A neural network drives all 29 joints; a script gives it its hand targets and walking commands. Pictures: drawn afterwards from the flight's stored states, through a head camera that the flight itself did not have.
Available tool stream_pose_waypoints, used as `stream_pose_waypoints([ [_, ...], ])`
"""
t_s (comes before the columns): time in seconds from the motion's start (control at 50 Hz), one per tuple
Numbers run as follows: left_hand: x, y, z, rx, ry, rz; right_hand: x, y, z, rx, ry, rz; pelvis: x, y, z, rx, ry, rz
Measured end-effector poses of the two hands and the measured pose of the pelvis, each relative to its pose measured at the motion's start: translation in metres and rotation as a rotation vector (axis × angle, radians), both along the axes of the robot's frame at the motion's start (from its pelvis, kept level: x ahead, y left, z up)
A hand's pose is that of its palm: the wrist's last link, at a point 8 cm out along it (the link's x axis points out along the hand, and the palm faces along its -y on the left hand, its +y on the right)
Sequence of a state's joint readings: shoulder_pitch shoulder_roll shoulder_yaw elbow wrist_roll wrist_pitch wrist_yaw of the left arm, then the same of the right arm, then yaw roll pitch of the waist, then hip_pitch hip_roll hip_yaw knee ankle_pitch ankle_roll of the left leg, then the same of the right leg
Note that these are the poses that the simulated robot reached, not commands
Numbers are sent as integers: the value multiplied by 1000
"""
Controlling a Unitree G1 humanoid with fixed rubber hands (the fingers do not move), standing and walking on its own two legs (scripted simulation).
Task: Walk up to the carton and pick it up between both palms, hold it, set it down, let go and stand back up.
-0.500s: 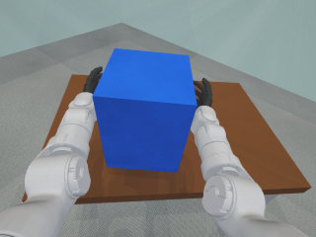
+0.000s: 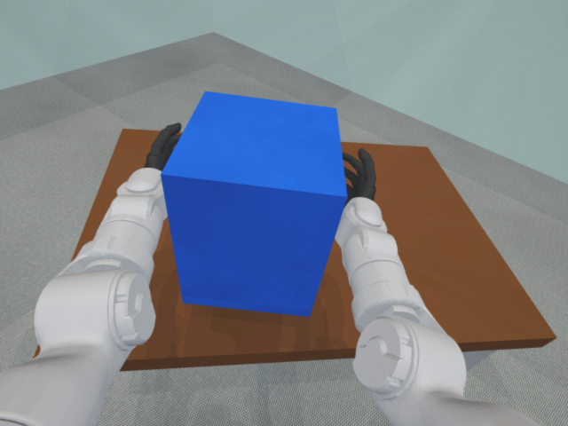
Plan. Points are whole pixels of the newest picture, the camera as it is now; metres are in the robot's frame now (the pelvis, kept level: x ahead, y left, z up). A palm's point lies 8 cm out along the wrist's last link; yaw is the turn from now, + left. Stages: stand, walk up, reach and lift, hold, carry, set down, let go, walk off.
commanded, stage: set down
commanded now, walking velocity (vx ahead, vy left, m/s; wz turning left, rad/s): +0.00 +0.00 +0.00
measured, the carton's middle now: (258, 206) +0.42 +0.00 +0.10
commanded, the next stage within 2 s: none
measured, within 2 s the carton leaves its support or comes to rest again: rests again in 1.36 s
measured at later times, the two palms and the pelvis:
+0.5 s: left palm (161, 174) +0.47 +0.15 +0.12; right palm (349, 212) +0.40 -0.13 +0.12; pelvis +0.01 +0.00 +0.00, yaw +0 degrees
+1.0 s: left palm (166, 177) +0.48 +0.15 +0.10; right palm (344, 221) +0.40 -0.13 +0.09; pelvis +0.03 +0.01 +0.00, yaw +0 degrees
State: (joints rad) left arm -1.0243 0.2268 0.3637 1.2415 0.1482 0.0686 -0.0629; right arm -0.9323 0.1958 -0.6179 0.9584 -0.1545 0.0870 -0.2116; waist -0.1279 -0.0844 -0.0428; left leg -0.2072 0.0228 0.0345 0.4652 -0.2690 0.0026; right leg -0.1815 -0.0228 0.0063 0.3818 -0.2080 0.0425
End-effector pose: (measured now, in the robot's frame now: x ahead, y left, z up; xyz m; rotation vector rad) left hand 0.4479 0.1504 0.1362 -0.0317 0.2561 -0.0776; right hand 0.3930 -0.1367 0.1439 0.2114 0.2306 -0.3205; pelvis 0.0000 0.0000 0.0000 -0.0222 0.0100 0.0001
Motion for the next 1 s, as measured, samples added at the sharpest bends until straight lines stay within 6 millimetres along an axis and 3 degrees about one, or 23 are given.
stream_pose_waypoints([
  [1.0,32,-2,-32,55,10,-73,10,2,-54,-46,44,-46,25,10,1,-13,39,0],
])
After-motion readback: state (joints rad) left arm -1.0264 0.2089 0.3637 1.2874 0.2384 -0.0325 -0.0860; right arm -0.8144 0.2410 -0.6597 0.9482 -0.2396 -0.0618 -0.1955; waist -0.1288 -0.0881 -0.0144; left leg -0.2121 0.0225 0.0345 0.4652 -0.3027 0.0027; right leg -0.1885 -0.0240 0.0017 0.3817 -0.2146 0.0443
